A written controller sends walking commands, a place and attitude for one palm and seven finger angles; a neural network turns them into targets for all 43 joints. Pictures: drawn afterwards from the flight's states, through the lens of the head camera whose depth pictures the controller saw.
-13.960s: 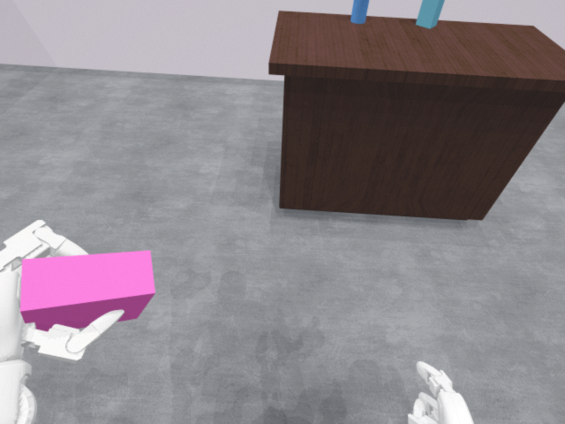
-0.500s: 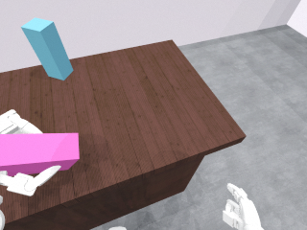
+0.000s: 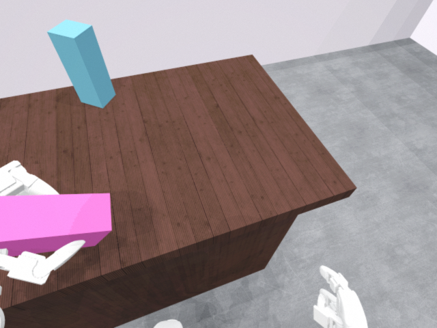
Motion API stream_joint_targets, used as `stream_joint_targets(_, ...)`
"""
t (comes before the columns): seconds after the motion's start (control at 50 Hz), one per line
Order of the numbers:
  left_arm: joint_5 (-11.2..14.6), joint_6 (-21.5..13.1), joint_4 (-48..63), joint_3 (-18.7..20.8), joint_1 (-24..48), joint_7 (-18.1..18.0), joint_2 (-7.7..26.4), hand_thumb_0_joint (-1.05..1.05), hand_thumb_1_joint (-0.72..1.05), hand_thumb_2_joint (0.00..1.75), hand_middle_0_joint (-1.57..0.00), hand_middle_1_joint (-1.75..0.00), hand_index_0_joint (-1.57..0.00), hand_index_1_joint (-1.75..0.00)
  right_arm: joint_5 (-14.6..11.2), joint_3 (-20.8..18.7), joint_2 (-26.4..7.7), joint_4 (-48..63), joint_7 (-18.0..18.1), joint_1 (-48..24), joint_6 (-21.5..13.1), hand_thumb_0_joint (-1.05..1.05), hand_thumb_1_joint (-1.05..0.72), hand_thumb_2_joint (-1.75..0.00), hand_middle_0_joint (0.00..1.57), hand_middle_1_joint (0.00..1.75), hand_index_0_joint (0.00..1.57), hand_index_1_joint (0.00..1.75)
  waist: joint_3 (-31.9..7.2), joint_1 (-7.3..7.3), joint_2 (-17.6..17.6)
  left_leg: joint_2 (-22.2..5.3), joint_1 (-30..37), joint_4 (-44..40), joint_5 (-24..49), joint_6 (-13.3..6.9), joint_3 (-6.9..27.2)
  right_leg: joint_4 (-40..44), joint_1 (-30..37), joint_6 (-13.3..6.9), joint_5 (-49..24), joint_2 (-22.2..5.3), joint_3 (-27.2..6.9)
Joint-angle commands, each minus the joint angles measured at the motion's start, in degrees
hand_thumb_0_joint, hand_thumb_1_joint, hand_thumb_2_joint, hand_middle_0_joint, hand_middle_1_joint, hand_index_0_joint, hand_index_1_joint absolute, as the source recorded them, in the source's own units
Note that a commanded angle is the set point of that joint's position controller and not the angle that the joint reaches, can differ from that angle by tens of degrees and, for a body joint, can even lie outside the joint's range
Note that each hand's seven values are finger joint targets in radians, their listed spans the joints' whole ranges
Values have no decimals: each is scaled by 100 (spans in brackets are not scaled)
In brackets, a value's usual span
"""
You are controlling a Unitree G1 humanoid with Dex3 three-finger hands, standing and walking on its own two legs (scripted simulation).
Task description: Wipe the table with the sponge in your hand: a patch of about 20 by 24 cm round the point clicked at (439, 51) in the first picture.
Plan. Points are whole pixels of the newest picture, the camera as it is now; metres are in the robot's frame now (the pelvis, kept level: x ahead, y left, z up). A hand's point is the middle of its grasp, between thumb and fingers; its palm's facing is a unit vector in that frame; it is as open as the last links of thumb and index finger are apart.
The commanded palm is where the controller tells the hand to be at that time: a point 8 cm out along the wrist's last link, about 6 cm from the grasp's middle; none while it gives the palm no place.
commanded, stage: shuffle to correct the standing spot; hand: left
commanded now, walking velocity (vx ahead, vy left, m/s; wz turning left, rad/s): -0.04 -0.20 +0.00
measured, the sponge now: (71, 224) +0.22 +0.21 +0.14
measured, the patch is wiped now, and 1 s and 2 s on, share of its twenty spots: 0.00 0.00 0.00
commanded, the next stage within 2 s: come to a stop and stand still in 0.74 s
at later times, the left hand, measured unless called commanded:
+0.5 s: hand (69, 197) +0.25 +0.22 +0.17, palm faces +0.31 -0.85 -0.42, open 9.1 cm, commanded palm +0.18 +0.27 +0.18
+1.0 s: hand (35, 230) +0.20 +0.24 +0.17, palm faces +0.33 -0.83 -0.45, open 9.1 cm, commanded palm +0.15 +0.28 +0.18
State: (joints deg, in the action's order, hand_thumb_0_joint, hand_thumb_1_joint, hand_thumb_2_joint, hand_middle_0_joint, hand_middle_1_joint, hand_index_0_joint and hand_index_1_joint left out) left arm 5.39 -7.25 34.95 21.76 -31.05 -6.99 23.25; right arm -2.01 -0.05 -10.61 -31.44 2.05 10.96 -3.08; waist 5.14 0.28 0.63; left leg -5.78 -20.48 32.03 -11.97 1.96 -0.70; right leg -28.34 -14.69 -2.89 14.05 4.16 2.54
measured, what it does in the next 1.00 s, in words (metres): stands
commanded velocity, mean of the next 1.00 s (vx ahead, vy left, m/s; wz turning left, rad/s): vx -0.13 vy -0.15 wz -0.03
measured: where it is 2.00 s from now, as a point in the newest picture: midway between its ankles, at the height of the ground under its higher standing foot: outside the picture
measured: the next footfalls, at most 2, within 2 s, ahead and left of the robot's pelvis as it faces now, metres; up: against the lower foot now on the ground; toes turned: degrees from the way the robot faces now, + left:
none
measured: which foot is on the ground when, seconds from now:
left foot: down 0.00-1.00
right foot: down 0.00-1.00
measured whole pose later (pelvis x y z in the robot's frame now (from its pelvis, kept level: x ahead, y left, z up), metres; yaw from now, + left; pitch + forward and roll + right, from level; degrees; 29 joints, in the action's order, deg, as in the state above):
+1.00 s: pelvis -0.01 +0.00 +0.00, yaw +0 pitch +0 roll -1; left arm 5.0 -8.7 35.3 22.0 -32.2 -7.7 23.1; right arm -2.4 -0.7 -11.6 -31.9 2.4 10.7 -3.0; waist 5.5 0.1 0.9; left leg -4.2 -22.1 35.7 -18.1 0.5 0.0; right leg -31.2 -16.3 -2.8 15.0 3.2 2.3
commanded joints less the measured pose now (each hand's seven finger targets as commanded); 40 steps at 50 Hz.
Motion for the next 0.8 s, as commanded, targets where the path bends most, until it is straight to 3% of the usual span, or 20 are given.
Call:
stream_joint_targets(0.0, 3, -375, 1270, 663, 596, -183, 969, 0, 10, 130, -120, -160, -120, -160, 34, -266, -719, 874, 49, -465, -368, 0, -90, -90, 20, 30, 20, 30, -845, -88, 479, -563, 535, -799, -1086, -410, 743, 700, -132, 15, 143, -840, -674)
stream_joint_targets(0.04, -21, -393, 1207, 569, 587, -202, 861, 0, 10, 130, -120, -160, -120, -160, 27, -213, -702, 852, 57, -499, -373, 0, -90, -90, 20, 30, 20, 30, -850, -92, 901, -687, 500, -1207, -1301, -473, 923, 535, 26, 119, 213, -657, -442)
stream_joint_targets(0.08, -68, -386, 1111, 640, 587, -193, 910, 0, 10, 130, -120, -160, -120, -160, 37, -252, -730, 853, 37, -477, -381, 0, -90, -90, 20, 30, 20, 30, -823, -68, 1034, -827, 309, -1355, -1366, -503, 1017, 407, 255, 177, 133, -614, -318)
stream_joint_targets(0.14, -65, -365, 939, 558, 390, -161, 809, 0, 10, 130, -120, -160, -120, -160, 36, -215, -693, 840, 3, -442, -357, 0, -90, -90, 20, 30, 20, 30, -887, -68, 918, -759, 379, -1260, -1172, -502, 923, 508, 352, 188, -9, -583, -224)
stream_joint_targets(0.2, -60, -334, 871, 573, 443, -123, 834, 0, 10, 130, -120, -160, -120, -160, 20, -299, -719, 850, -36, -385, -355, 0, -90, -90, 20, 30, 20, 30, -842, -75, 367, -552, 421, -819, -937, -396, 683, 748, 244, 62, -199, -731, -442)
stream_joint_targets(0.22, -26, -324, 888, 566, 305, -129, 825, 0, 10, 130, -120, -160, -120, -160, -14, -269, -698, 836, -40, -430, -361, 0, -90, -90, 20, 30, 20, 30, -957, -101, 424, -514, 685, -764, -707, -379, 593, 742, 144, 21, -395, -735, -485)
stream_joint_targets(0.3, 1, -345, 1065, 594, 561, -96, 906, 0, 10, 130, -120, -160, -120, -160, 33, -328, -725, 857, -45, -386, -293, 0, -90, -90, 20, 30, 20, 30, -1008, -105, 87, -429, 797, -188, -255, -320, 419, 677, -94, -151, -840, -970, -839)
stream_joint_targets(0.32, 20, -338, 1160, 594, 526, -116, 942, 0, 10, 130, -120, -160, -120, -160, 3, -286, -687, 833, -35, -451, -277, 0, -90, -90, 20, 30, 20, 30, -1151, -126, 173, -435, 1066, -201, 97, -323, 400, 601, -130, -163, -1080, -952, -870)
stream_joint_targets(0.4, 25, -342, 1248, 694, 621, -122, 1033, 0, 10, 130, -120, -160, -120, -160, 34, -338, -704, 850, -21, -443, -239, 0, -90, -90, 20, 30, 20, 30, -1279, -75, 217, -501, 1034, 33, 1007, -339, 433, 436, 125, -123, -1645, -1031, -821)
stream_joint_targets(0.42, 32, -341, 1317, 714, 478, -147, 1061, 0, 10, 130, -120, -160, -120, -160, -3, -309, -675, 836, -10, -507, -233, 0, -90, -90, 20, 30, 20, 30, -1397, -98, 449, -491, 1265, 10, 1319, -358, 414, 387, 111, -127, -1837, -1013, -837)
stream_joint_targets(0.44, 31, -359, 1260, 697, 392, -144, 978, 0, 10, 130, -120, -160, -120, -160, 29, -300, -686, 833, -17, -436, -192, 0, -90, -90, 20, 30, 20, 30, -1420, -79, 494, -532, 1166, -8, 1464, -378, 444, 340, 247, -91, -1838, -978, -685)
stream_joint_targets(0.46, 31, -348, 1290, 817, 372, -140, 1119, 0, 10, 130, -120, -160, -120, -160, 17, -339, -703, 894, -16, -467, -185, 0, -90, -90, 20, 30, 20, 30, -1385, -53, 444, -568, 1094, 32, 1623, -366, 472, 337, 312, -59, -1965, -988, -682)
stream_joint_targets(0.5, 45, -325, 1178, 851, 224, -119, 1118, 0, 10, 130, -120, -160, -120, -160, -4, -348, -694, 907, -25, -469, -157, 0, -90, -90, 20, 30, 20, 30, -1331, -60, 261, -511, 1013, 173, 1519, -334, 380, 404, 332, -76, -2092, -1064, -733)
stream_joint_targets(0.54, 65, -332, 1176, 808, -76, -115, 1008, 0, 10, 130, -120, -160, -120, -160, -19, -313, -669, 925, -15, -447, -123, 0, -90, -90, 20, 30, 20, 30, -1362, -64, 299, -532, 1066, 154, 1853, -341, 374, 365, 339, -82, -2364, -1082, -674)
stream_joint_targets(0.62, 40, -437, 1250, 974, -34, -126, 1166, 0, 10, 130, -120, -160, -120, -160, -46, -332, -645, 899, 17, -518, -173, 0, -90, -90, 20, 30, 20, 30, -1410, -76, 297, -546, 1138, 145, 2239, -297, 354, 267, 327, -77, -2882, -1197, -732)
stream_joint_targets(0.66, 13, -519, 1295, 1017, 66, -99, 1232, 0, 10, 130, -120, -160, -120, -160, -1, -359, -680, 937, 37, -488, -187, 0, -90, -90, 20, 30, 20, 30, -1333, -39, 293, -646, 1007, 94, 2164, -327, 430, 282, 268, 33, -2540, -1156, -651)
stream_joint_targets(0.7, -9, -596, 1240, 1064, 54, -86, 1237, 0, 10, 130, -120, -160, -120, -160, 8, -379, -669, 899, 48, -458, -241, 0, -90, -90, 20, 30, 20, 30, -1405, -30, 143, -632, 1005, 148, 2066, -323, 411, 302, 260, 26, -2531, -1203, -679)
stream_joint_targets(0.72, -13, -601, 1199, 1067, -7, -112, 1218, 0, 10, 130, -120, -160, -120, -160, -4, -356, -639, 856, 58, -515, -255, 0, -90, -90, 20, 30, 20, 30, -1510, -58, 250, -636, 1152, 66, 2228, -336, 405, 267, 262, 0, -2560, -1181, -680)
stream_joint_targets(0.78, -48, -723, 1242, 1116, 156, -85, 1272, 0, 10, 130, -120, -160, -120, -160, 54, -393, -671, 833, 63, -459, -324, 0, -90, -90, 20, 30, 20, 30, -1446, -41, 145, -598, 886, 199, 1689, -333, 412, 337, 187, 33, -2276, -1257, -714)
